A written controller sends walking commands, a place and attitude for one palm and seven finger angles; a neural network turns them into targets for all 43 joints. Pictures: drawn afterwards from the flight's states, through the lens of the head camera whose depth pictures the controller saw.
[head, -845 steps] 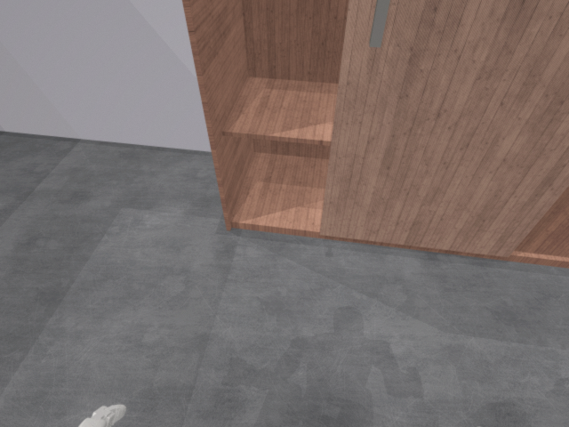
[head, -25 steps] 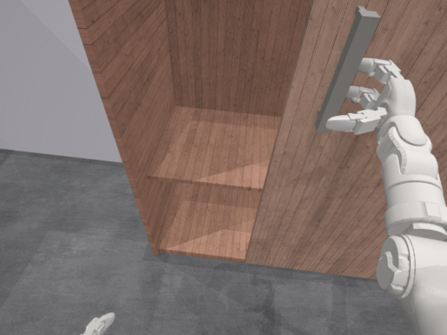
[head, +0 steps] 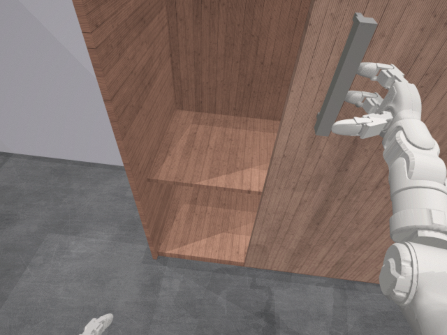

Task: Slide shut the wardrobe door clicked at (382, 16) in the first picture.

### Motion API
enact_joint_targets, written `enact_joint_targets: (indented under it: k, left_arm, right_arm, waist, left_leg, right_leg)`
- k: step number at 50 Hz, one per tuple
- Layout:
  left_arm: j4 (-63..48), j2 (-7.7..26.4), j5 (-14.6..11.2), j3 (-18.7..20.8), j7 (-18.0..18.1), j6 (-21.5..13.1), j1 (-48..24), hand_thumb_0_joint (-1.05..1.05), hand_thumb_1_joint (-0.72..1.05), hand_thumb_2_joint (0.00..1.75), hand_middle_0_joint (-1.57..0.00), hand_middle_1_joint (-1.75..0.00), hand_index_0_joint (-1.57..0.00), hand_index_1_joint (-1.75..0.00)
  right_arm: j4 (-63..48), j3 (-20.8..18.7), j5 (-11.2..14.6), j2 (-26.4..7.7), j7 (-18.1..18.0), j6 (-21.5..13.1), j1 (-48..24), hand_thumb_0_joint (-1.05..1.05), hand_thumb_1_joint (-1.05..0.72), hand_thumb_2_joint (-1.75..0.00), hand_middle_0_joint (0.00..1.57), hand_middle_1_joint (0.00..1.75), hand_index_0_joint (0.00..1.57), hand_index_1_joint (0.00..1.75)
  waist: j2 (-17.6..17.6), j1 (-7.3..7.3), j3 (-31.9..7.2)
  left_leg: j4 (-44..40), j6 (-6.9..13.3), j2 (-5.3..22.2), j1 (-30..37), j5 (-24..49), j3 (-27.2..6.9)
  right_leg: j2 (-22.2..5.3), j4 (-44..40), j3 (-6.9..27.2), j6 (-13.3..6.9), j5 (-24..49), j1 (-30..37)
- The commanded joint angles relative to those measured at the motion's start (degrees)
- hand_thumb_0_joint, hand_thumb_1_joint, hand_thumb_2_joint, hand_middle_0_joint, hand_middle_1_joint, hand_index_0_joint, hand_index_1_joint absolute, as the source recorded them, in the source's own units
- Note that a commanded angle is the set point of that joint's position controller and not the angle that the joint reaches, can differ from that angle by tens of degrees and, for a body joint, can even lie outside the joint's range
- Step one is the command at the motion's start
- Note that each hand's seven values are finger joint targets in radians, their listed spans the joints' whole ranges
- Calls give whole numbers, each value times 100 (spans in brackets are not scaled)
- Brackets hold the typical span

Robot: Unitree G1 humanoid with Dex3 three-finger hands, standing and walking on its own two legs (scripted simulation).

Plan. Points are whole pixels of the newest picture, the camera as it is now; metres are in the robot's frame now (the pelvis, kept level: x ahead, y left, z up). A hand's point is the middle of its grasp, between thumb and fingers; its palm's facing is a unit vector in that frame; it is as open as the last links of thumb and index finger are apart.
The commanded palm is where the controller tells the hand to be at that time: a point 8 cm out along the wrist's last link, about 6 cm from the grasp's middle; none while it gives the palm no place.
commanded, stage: move the hooked fingers beside the handle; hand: right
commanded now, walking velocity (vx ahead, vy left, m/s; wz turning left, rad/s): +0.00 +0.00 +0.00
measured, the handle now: (338, 79) +0.54 -0.15 +0.23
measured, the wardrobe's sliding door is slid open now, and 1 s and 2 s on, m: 0.41 0.41 0.41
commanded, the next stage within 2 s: none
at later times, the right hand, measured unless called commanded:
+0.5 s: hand (381, 108) +0.45 -0.20 +0.23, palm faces +0.03 +1.00 +0.01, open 14.0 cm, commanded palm +0.43 -0.25 +0.22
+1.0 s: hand (379, 109) +0.46 -0.20 +0.22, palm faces +0.03 +1.00 +0.00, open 13.9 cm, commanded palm +0.43 -0.25 +0.22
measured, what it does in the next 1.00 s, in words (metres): stands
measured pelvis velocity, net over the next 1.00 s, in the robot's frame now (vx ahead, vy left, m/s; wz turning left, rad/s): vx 0.01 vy -0.01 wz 0.01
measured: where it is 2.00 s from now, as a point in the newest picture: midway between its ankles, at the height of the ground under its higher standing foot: outside the picture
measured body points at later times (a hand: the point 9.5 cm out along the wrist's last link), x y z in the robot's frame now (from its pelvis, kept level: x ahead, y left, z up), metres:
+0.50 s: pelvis +0.00 +0.00 +0.00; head +0.01 +0.01 +0.45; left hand +0.07 +0.27 -0.11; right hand +0.45 -0.26 +0.23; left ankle -0.02 +0.11 -0.74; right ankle +0.00 -0.11 -0.74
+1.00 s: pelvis +0.01 -0.01 +0.00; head +0.01 +0.00 +0.45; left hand +0.10 +0.25 -0.11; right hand +0.45 -0.26 +0.23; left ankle -0.02 +0.11 -0.74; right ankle +0.00 -0.11 -0.74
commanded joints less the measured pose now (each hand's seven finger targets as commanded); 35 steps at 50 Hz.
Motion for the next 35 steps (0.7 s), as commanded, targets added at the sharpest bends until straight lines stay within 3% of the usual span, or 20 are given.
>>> enact_joint_targets:
  k: [1,3,5,7,11,12,14,18,20,24,26,27,28,31,34,35]
  left_arm:
    - [-735,738,-33,275,70,-214,-221,0,90,90,-20,-30,-20,-30]
    - [-705,744,-26,278,77,-247,-165,0,90,90,-20,-30,-20,-30]
    - [-722,768,-20,273,93,-224,-141,0,90,90,-20,-30,-20,-30]
    - [-695,762,-27,268,121,-273,-121,0,90,90,-20,-30,-20,-30]
    - [-684,799,-27,264,137,-321,-23,0,90,90,-20,-30,-20,-30]
    - [-663,792,-40,248,142,-330,-23,0,90,90,-20,-30,-20,-30]
    - [-665,819,-26,269,143,-354,54,0,90,90,-20,-30,-20,-30]
    - [-712,825,-50,285,119,-357,69,0,90,90,-20,-30,-20,-30]
    - [-689,870,-51,297,118,-337,108,0,90,90,-20,-30,-20,-30]
    - [-718,900,-47,302,122,-349,109,0,90,90,-20,-30,-20,-30]
    - [-759,884,-50,302,114,-340,81,0,90,90,-20,-30,-20,-30]
    - [-758,869,-47,299,109,-352,70,0,90,90,-20,-30,-20,-30]
    - [-738,869,-37,301,110,-364,91,0,90,90,-20,-30,-20,-30]
    - [-746,896,-31,308,122,-352,103,0,90,90,-20,-30,-20,-30]
    - [-717,862,-36,298,124,-394,104,0,90,90,-20,-30,-20,-30]
    - [-701,888,-15,304,118,-382,172,0,90,90,-20,-30,-20,-30]
  right_arm:
    - [-1198,-287,-22,-1554,-29,-378,-2907,0,50,-30,30,120,30,120]
    - [-1148,-174,-49,-1515,-9,-442,-3180,0,50,-30,30,120,30,120]
    - [-1101,-339,-72,-1781,29,-496,-3079,0,50,-30,30,120,30,120]
    - [-1003,-283,-35,-1749,111,-546,-3363,0,50,-30,30,120,30,120]
    - [-781,-458,-26,-2066,298,-651,-3377,0,50,-30,30,120,30,120]
    - [-640,-309,-24,-1936,358,-652,-3401,0,50,-30,30,120,30,120]
    - [-617,-466,-29,-2155,428,-705,-3326,0,50,-30,30,120,30,120]
    - [-678,-329,35,-1980,598,-694,-3079,0,50,-30,30,120,30,120]
    - [-522,-287,105,-1923,644,-640,-2945,0,50,-30,30,120,30,120]
    - [-657,-566,123,-2212,629,-604,-2881,0,50,-30,30,120,30,120]
    - [-875,-540,97,-2228,609,-638,-2951,0,50,-30,30,120,30,120]
    - [-1017,-385,70,-2096,600,-668,-3097,0,50,-30,30,120,30,120]
    - [-929,-420,61,-2093,582,-661,-3072,0,50,-30,30,120,30,120]
    - [-1007,-622,56,-2360,558,-691,-3080,0,50,-30,30,120,30,120]
    - [-973,-322,47,-2001,590,-673,-3227,0,50,-30,30,120,30,120]
    - [-973,-396,45,-2100,584,-679,-3176,0,50,-30,30,120,30,120]
  waist:
    - [261,19,-1441]
    - [310,97,-1401]
    - [205,41,-1474]
    - [239,136,-1526]
    - [125,119,-1692]
    - [60,164,-1584]
    - [136,139,-1704]
    - [-123,129,-1714]
    - [154,136,-1528]
    - [125,71,-1562]
    - [100,83,-1577]
    - [-99,120,-1602]
    - [-16,124,-1542]
    - [-109,87,-1672]
    - [-233,177,-1651]
    - [-175,151,-1736]
  left_leg:
    - [-253,92,-106,167,1698,-109]
    - [-285,74,-102,68,1546,-123]
    - [-285,101,-99,165,1534,-140]
    - [-309,68,-97,108,1511,-170]
    - [-300,75,-94,196,1586,-202]
    - [-312,69,-89,120,1559,-212]
    - [-292,65,-90,197,1649,-201]
    - [-285,85,-107,135,1780,-171]
    - [-305,88,-116,99,1690,-125]
    - [-282,86,-121,118,1717,-124]
    - [-280,82,-130,95,1733,-124]
    - [-278,85,-126,48,1733,-123]
    - [-281,86,-139,-27,1641,-102]
    - [-273,101,-143,22,1617,-115]
    - [-266,104,-148,-153,1586,-78]
    - [-265,122,-151,-63,1667,-62]
  right_leg:
    - [120,-192,237,-224,1420,836]
    - [125,-204,249,-237,1257,810]
    - [133,-188,245,-235,1287,821]
    - [140,-176,239,-246,1184,849]
    - [156,-142,236,-250,1203,850]
    - [160,-140,221,-251,1144,811]
    - [154,-132,234,-253,1224,810]
    - [148,-101,219,-232,1381,931]
    - [142,-113,239,-236,1319,779]
    - [131,-141,254,-230,1391,780]
    - [121,-129,251,-242,1446,850]
    - [125,-134,252,-226,1487,918]
    - [121,-130,285,-225,1444,912]
    - [104,-137,296,-214,1491,979]
    - [82,-121,327,-185,1568,1135]
    - [82,-97,336,-183,1688,1139]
